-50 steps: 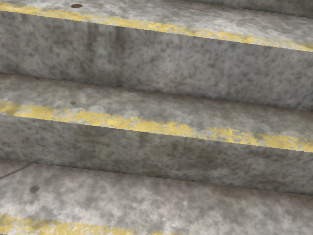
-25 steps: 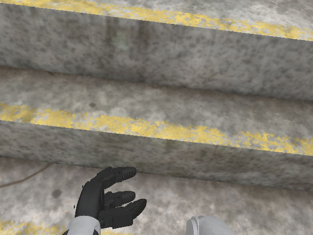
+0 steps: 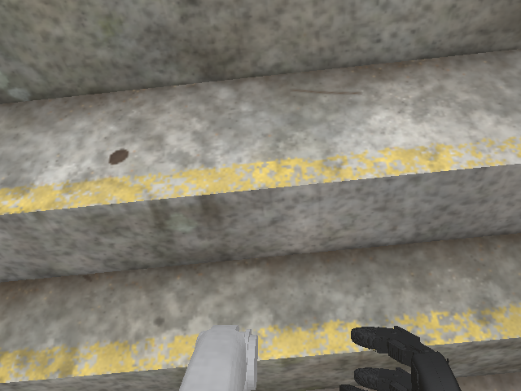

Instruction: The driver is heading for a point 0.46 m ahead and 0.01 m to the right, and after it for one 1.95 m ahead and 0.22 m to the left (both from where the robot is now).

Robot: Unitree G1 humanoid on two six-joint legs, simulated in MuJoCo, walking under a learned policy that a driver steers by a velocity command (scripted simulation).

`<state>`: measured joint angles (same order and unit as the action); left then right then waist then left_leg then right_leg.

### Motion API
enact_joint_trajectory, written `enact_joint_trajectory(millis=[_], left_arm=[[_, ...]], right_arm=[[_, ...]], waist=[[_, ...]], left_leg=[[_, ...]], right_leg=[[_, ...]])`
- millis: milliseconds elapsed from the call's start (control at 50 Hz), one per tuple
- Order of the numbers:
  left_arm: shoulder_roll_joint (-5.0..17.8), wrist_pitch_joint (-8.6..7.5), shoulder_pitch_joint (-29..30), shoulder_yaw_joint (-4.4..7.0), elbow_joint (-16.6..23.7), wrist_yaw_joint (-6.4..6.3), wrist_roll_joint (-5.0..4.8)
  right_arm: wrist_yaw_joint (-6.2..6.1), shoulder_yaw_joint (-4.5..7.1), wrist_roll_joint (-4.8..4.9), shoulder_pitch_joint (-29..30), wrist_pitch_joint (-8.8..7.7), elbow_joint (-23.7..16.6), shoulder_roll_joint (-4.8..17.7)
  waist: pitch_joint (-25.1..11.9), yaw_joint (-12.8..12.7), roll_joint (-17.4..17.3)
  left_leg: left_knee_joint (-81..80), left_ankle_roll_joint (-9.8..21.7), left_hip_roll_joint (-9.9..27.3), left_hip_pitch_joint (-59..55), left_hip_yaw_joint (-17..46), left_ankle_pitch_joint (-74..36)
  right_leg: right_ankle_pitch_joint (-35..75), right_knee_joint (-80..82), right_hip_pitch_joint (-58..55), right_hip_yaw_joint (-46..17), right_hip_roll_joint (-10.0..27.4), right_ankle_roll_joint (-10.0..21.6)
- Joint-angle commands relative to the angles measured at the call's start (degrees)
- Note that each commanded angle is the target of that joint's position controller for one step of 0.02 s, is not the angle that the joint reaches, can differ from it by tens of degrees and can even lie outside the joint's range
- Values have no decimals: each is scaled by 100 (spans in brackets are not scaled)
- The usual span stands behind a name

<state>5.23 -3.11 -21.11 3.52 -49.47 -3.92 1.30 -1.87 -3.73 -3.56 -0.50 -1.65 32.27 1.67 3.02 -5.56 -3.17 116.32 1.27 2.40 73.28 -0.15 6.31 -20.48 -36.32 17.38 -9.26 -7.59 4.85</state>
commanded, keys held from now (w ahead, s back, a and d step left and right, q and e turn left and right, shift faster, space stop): e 0.14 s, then no key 0.02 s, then w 0.44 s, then w+q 0.16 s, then q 0.24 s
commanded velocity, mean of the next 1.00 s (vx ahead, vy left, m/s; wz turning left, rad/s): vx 0.27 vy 0.00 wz -0.09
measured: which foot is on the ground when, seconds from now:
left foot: up 0.00-0.10, down 0.12-0.66, up 0.68-1.00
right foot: down 0.00-0.16, up 0.18-0.64, down 0.66-1.00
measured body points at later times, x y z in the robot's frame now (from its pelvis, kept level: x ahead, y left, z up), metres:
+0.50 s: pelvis +0.13 +0.02 +0.14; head +0.14 +0.02 +0.59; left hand +0.33 +0.19 +0.05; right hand +0.18 -0.23 +0.01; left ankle +0.17 +0.15 -0.53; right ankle +0.15 -0.13 -0.38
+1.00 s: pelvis +0.29 -0.09 +0.21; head +0.30 -0.13 +0.66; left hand +0.23 +0.11 +0.08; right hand +0.53 -0.24 +0.12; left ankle +0.36 +0.02 -0.19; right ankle +0.23 -0.16 -0.54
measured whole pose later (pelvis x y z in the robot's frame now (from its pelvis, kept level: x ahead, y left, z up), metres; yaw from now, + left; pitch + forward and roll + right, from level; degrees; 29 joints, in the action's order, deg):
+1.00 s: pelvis +0.29 -0.09 +0.21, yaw +0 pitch +2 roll +1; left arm 3.4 -7.7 -29.8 0.9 -57.0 -1.9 2.0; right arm -2.7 0.2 -1.6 -0.1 0.3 37.3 2.0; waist -0.9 -1.6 -5.1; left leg 124.9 6.6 -2.7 73.9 -0.9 10.0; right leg -17.4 -22.0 6.2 16.4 2.9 1.3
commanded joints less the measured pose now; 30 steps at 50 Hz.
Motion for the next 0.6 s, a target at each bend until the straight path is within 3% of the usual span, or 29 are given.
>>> enact_joint_trajectory(millis=[20, 40, 60, 80, 100, 120, 140, 160, 180, 200, 220, 240, 260, 280, 300, 320, 340, 360, 400, 440, 480, 500, 520, 540, 560, 580, 600], left_arm=[[1198, -21, -888, 386, 184, -209, -14], [1477, 49, -800, 463, 225, -212, -10], [1309, 113, -662, 460, 197, -242, 55], [1194, 187, -551, 422, 152, -224, 58], [1240, 139, -455, 365, 302, -55, -54], [1376, -25, 53, 386, 474, 134, -247], [1521, -210, 853, 447, 889, 344, -464], [1511, -214, 1348, 470, 1358, 464, -438], [1285, -198, 1169, 441, 1411, 467, 38], [718, -139, 1111, 285, 1571, 468, 312], [473, -41, 773, 194, 1588, 460, 401], [343, 74, 425, 65, 1523, 427, 462], [231, 184, 176, -22, 1417, 403, 441], [126, 241, -10, -88, 1303, 348, 402], [48, 262, 154, -149, 1336, 313, 276], [-19, 256, 328, -191, 1352, 293, 170], [-22, 222, 539, -199, 1368, 292, 130], [107, 218, 620, -180, 1415, 283, 99], [373, 173, 959, -107, 1515, 303, 93], [434, 165, 1327, -92, 1732, 338, 142], [396, 182, 1585, -82, 1786, 401, 122], [378, 173, 1517, -139, 1782, 452, 50], [373, 160, 1646, -127, 1828, 485, 39], [316, 55, 1825, -220, 2025, 563, -81], [376, 17, 1859, -219, 1964, 627, -182], [486, 73, 1706, -167, 1764, 671, -294], [533, 112, 841, -95, 1534, 606, -310]], right_arm=[[-4, 22, 32, 1573, 5, -1154, 67], [25, -47, 165, 1652, 58, -1267, 27], [51, -60, 259, 1542, 112, -1254, -40], [40, -32, 345, 1243, 202, -1089, -66], [4, 145, 631, 119, 162, -665, 187], [-28, 382, 714, -837, 24, -432, 638], [-101, 637, 486, -1703, -71, -251, 1207], [-246, 811, 191, -1946, 67, -234, 1854], [-295, 830, 118, -1188, 206, -319, 1695], [-271, 763, 238, -651, 276, -263, 1342], [-276, 744, 268, -102, 301, -36, 1147], [-277, 664, 260, -112, 238, 353, 860], [-268, 580, 171, -7, 118, 536, 666], [-201, 592, 116, -30, -22, 740, 709], [-140, 571, 111, -210, -159, 995, 664], [-51, 593, 179, -417, -269, 1281, 733], [10, 669, 200, -553, -349, 1433, 929], [26, 727, 234, -627, -406, 1452, 1073], [-26, 836, 253, -794, -518, 1509, 1332], [-116, 946, 250, -980, -557, 1533, 1487], [-196, 1029, 217, -1266, -600, 1635, 1542], [-218, 1018, 264, -1325, -572, 1611, 1563], [-250, 1042, 219, -1389, -551, 1588, 1568], [-306, 1107, 193, -1233, -543, 1407, 1785], [-329, 1158, 96, -1152, -474, 1347, 1919], [-347, 1172, 97, -1448, -387, 1467, 1931], [-301, 1188, 112, -1403, -421, 1471, 1988]], waist=[[-775, -235, 1107], [-845, -215, 1153], [-768, -79, 1370], [-950, 131, 1374], [-1582, 461, 1497], [-2188, 964, 1419], [-2725, 1446, 779], [-2966, 1667, -1205], [-2925, 1329, -1903], [-2406, 827, -1251], [-1548, 305, -795], [-405, -18, 65], [-39, -266, 394], [16, -267, 210], [116, -225, 150], [163, -179, 7], [70, -132, -80], [-20, -98, -51], [-142, 35, -9], [-276, 94, -62], [-409, 207, -116], [-481, 233, -190], [-462, 287, -231], [-474, 219, -509], [-579, 306, -563], [-766, 539, -572], [-878, 355, -819]], left_leg=[[-516, -19, 97, 1176, 371, 1170], [-2022, 69, 71, 242, -122, 2138], [-2915, 248, 60, -1014, -206, 2814], [-3674, 437, -174, -2255, -525, 3495], [-4149, 529, -570, -3898, -902, 3767], [-4773, 634, -528, -5232, -710, 2279], [-5356, 944, 223, -6600, 1029, 1348], [-7388, 1661, 1400, -6850, 3413, 272], [-8591, 2051, 1843, -5937, 5003, 716], [-8493, 1798, 1473, -5302, 4562, 3897], [-8253, 1451, 1444, -4479, 4010, 5600], [-7988, 1025, 1281, -3440, 3113, 5768], [-7664, 856, 1109, -2899, 2349, 5089], [-7618, 883, 1060, -2785, 1925, 4460], [-7730, 860, 999, -2793, 1607, 4101], [-7828, 911, 949, -2944, 1446, 3834], [-7986, 949, 964, -3211, 1352, 3635], [-8148, 961, 1090, -3499, 1437, 3578], [-8546, 1029, 1358, -4053, 1701, 3618], [-8810, 984, 1530, -4596, 1878, 3861], [-8938, 1076, 1656, -4994, 1981, 4033], [-9154, 1126, 1655, -5092, 1840, 3924], [-9257, 1077, 1627, -5111, 1748, 3872], [-9754, 876, 1628, -4901, 1549, 3652], [-9812, 757, 1334, -4641, 988, 3491], [-9963, 838, 1063, -4624, 475, 3307], [-9967, 1044, 1259, -4341, 568, 2852]], right_leg=[[4049, 1300, -2385, -2212, 1704, 957], [4463, 2055, -2227, -1666, 1742, 948], [4720, 2279, -1490, -1367, 1685, 923], [5553, 2289, -1091, -853, 1527, 837], [8354, 1648, -1053, -300, 1372, 728], [9487, 964, -915, -316, 1407, 627], [8537, -443, 300, -268, 1027, 235], [4477, -2586, 1339, 178, 79, -194], [756, -5441, 1633, -109, -75, -411], [1135, -6544, 2232, -658, 75, -282], [1503, -6984, 2782, -465, 171, -129], [1538, -6616, 3009, -325, 241, -82], [1644, -6496, 2965, -264, 203, -109], [1820, -7207, 3066, -95, 74, -56], [2050, -7474, 3370, -86, 82, -42], [2274, -7709, 3719, -42, 58, -4], [2550, -7756, 3973, -78, 79, 17], [2610, -7597, 4197, -122, 132, -27], [2587, -7468, 4563, -116, 374, -105], [2676, -6579, 4786, -96, 882, -185], [2781, -6341, 4886, 165, 1210, -214], [2587, -5907, 4712, 606, 1355, -185], [2445, -5451, 4499, 714, 1535, -149], [1592, -3777, 3672, 676, 1802, -8], [521, -2729, 2650, 1042, 1658, 31], [-543, -1883, 1657, 1966, 1316, 62], [-343, -1698, 396, 1991, 1299, 94]])
Next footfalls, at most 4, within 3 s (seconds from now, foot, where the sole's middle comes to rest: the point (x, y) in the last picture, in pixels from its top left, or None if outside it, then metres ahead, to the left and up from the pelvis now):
0.12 left None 0.21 0.15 -0.57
0.66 right None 0.27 -0.17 -0.57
1.20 left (325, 307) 0.47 -0.01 -0.37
1.80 right None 0.31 -0.38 -0.57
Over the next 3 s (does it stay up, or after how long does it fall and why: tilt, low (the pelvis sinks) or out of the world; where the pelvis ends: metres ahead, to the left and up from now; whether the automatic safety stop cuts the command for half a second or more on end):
stays up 0.39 -0.26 0.30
